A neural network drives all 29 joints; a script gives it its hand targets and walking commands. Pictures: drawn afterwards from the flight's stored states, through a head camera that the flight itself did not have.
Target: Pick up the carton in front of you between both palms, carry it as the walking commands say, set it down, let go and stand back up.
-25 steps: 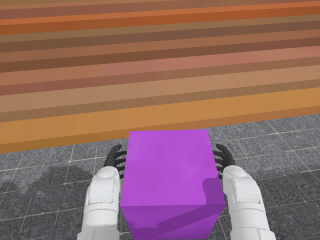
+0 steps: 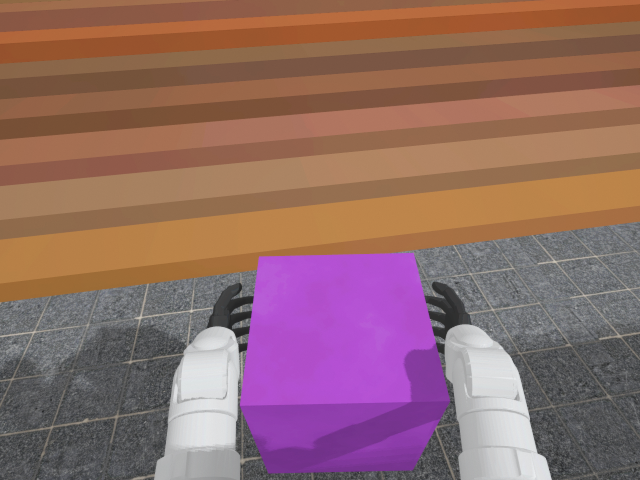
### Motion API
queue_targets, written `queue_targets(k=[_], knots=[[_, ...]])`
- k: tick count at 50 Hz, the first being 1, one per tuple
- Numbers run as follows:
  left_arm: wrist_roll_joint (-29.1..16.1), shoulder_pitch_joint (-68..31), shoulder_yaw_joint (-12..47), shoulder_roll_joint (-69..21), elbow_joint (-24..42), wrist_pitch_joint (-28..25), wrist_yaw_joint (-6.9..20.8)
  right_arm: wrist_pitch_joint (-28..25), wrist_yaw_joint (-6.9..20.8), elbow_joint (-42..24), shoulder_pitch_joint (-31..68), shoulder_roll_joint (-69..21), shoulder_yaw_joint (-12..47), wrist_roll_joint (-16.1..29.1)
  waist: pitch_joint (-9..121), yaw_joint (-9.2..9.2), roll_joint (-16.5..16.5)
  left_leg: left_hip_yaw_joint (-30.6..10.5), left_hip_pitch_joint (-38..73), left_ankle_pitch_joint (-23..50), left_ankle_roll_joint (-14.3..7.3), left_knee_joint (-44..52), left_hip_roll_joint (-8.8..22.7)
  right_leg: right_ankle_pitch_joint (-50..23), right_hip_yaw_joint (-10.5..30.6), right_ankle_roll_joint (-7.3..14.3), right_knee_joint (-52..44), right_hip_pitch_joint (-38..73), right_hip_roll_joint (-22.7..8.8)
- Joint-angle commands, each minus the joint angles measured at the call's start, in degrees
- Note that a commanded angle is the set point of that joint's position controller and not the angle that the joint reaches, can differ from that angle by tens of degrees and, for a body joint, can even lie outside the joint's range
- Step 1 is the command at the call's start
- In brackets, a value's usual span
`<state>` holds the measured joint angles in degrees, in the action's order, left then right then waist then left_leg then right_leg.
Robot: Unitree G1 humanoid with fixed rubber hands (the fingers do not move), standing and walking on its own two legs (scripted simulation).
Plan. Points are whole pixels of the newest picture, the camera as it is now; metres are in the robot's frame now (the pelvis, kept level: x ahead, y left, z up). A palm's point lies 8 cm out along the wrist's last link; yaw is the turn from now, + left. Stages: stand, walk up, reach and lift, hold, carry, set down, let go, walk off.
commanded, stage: hold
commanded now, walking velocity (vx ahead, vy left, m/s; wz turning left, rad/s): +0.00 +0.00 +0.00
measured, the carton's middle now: (338, 367) +0.29 +0.00 -0.02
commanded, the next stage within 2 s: carry in 0.34 s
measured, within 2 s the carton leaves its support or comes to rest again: neither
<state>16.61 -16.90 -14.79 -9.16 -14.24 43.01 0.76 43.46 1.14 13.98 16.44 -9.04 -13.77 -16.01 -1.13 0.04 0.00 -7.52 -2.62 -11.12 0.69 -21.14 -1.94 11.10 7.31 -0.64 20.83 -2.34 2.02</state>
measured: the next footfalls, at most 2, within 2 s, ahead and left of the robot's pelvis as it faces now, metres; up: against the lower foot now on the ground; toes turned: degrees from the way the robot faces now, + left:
right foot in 0.94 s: +0.29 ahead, -0.11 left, +0.00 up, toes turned -9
left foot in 1.36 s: +0.65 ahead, +0.08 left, +0.00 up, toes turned +11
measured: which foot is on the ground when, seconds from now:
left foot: down 0.00-0.96, up 0.98-1.00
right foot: down 0.00-0.76, up 0.78-0.92, down 0.94-1.00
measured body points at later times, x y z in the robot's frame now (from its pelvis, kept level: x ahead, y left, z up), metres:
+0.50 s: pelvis +0.02 +0.00 -0.01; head -0.02 +0.00 +0.44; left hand +0.32 +0.15 +0.05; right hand +0.32 -0.15 +0.05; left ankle +0.02 +0.13 -0.74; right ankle +0.01 -0.13 -0.74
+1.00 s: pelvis +0.23 -0.03 -0.02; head +0.24 -0.03 +0.43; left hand +0.52 +0.12 +0.07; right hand +0.51 -0.19 +0.06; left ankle +0.06 +0.09 -0.70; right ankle +0.26 -0.10 -0.75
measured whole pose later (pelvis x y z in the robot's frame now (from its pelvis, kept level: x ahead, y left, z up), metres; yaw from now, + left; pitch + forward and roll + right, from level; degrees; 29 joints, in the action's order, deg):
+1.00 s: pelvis +0.23 -0.03 -0.02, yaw +2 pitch +5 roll -1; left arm 5.9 -10.3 -5.1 -7.8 19.9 68.3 -5.4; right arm 70.1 -5.9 -23.7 8.1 -7.4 -7.4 -4.8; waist 5.6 1.3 2.2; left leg 3.5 -12.0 -28.1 1.4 -48.0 5.6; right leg 13.8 -12.8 4.4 32.8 -22.4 -0.1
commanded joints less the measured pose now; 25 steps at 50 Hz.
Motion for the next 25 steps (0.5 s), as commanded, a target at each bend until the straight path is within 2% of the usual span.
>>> queue_targets(k=[1,16,17,19,20,21,23,25], knots=[[-14.83,-27.12,31.66,-51.44,0.84,-0.96,13.05,-1.61,12.35,-1.83,27.99,-51.36,31.21,14.59,12.25,0.06,0.16,3.89,1.85,7.82,0.6,3.4,-3.36,-8.05,-3.69,-0.4,-3.26,2.35,3.31],[-15.3,-24.08,32.48,-50.77,3.32,-0.68,12.67,-1.35,12.01,-4.31,25.06,-50.6,32.0,15.12,12.35,0.03,0.13,3.63,2.53,10.95,0.63,3.55,-3.52,-11.17,-3.39,-0.53,-3.35,3.17,3.44],[-16.07,-25.23,33.2,-51.35,3.43,-0.37,12.75,-1.15,12.09,-4.57,26.52,-50.81,32.51,15.57,12.67,0.0,0.02,2.14,-4.27,2.49,-0.53,-1.24,6.18,-2.7,-2.07,0.3,1.52,-4.16,-6.58],[-17.2,-25.39,35.04,-51.52,5.08,-0.18,12.57,-0.96,11.99,-6.09,26.6,-51.56,33.97,16.7,12.26,-0.07,0.31,-0.36,-9.23,-22.21,-1.27,1.59,5.77,21.93,0.06,1.12,-0.74,-9.89,-5.52],[-18.07,-26.36,36.32,-51.65,6.65,0.05,12.35,-0.68,11.79,-7.57,27.36,-51.61,35.39,17.57,11.19,0.01,0.46,-0.47,-11.51,-29.25,-1.79,1.71,5.67,28.58,-0.01,1.37,-0.44,-12.22,-5.12],[-18.9,-26.95,37.68,-51.64,8.4,0.43,12.1,-0.3,11.55,-9.3,28.05,-51.57,36.71,18.37,10.43,-0.05,0.69,-0.53,-12.46,-28.96,-2.16,1.43,6.31,27.57,-0.4,1.39,0.56,-13.36,-5.17],[-20.87,-26.44,40.65,-51.26,11.68,1.93,11.46,1.23,10.84,-12.63,27.15,-51.1,39.4,20.0,13.7,0.01,1.87,-0.09,-10.96,-21.93,-2.54,0.53,7.49,18.83,-3.54,1.42,4.26,-13.04,-4.93],[-22.97,-25.76,43.72,-50.19,15.3,4.5,10.81,3.74,10.05,-15.89,25.68,-50.3,41.97,21.74,17.21,0.18,3.73,-2.04,-9.35,-21.93,-3.72,0.83,9.44,16.01,-5.83,1.39,7.76,-14.28,-4.51]])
